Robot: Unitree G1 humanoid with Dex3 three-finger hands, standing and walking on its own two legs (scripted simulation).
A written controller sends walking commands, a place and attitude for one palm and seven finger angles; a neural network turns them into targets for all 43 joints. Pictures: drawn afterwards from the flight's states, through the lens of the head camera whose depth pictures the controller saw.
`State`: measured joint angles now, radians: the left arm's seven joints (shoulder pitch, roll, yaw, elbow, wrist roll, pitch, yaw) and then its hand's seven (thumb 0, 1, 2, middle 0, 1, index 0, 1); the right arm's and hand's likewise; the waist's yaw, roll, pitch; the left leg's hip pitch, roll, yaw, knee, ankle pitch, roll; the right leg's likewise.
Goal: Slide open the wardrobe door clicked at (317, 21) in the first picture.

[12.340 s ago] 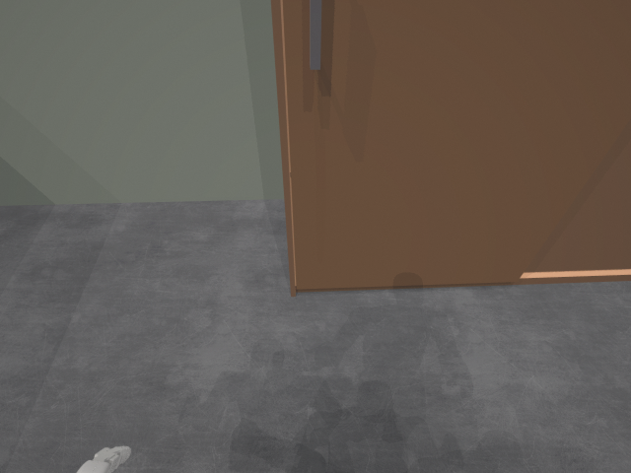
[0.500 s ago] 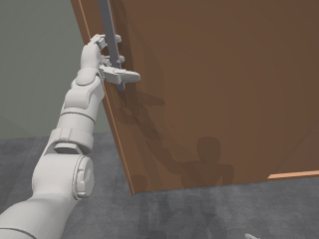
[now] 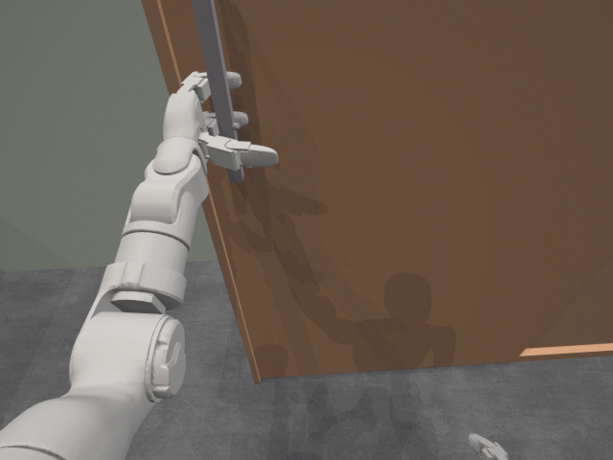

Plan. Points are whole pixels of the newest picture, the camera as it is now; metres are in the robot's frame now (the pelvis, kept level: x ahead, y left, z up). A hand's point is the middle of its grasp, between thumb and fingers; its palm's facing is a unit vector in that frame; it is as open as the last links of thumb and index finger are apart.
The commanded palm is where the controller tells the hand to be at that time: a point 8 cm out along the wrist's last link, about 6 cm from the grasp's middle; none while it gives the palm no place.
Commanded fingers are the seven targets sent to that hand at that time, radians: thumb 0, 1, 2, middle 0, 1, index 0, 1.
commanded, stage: slide the fingers in behind the handle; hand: left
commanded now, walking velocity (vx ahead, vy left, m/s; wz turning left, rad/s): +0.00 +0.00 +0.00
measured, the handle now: (221, 82) +0.51 +0.13 +0.27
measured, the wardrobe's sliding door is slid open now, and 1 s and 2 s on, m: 0.00 0.00 0.00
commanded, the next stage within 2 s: grip the handle and tug to test in 0.50 s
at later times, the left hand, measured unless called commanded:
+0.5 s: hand (236, 126) +0.44 +0.10 +0.24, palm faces +0.06 -1.00 +0.03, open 14.1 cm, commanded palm +0.42 +0.15 +0.24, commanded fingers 0.00 -0.50 0.30 -0.30 -1.20 -0.30 -1.20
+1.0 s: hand (239, 125) +0.46 +0.10 +0.24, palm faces +0.07 -1.00 +0.02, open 10.2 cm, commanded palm +0.43 +0.15 +0.24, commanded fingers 0.00 0.48 0.72 -0.41 -1.34 -0.41 -1.34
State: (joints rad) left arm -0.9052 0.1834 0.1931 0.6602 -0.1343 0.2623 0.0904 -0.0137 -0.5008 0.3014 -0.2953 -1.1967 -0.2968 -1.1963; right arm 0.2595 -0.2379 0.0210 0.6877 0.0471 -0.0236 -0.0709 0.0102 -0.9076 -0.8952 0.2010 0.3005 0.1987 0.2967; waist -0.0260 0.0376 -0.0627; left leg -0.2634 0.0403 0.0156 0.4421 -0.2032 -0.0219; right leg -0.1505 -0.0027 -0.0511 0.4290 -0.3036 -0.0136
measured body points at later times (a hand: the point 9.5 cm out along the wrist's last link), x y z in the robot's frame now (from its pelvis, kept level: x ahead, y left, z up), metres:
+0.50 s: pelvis -0.01 +0.01 +0.00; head -0.02 +0.00 +0.45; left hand +0.44 +0.15 +0.24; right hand +0.10 -0.24 -0.12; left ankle +0.02 +0.14 -0.74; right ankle -0.05 -0.11 -0.74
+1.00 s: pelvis -0.01 +0.01 +0.00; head -0.01 +0.00 +0.45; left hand +0.45 +0.15 +0.24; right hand +0.09 -0.24 -0.12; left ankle +0.02 +0.14 -0.74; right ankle -0.05 -0.11 -0.74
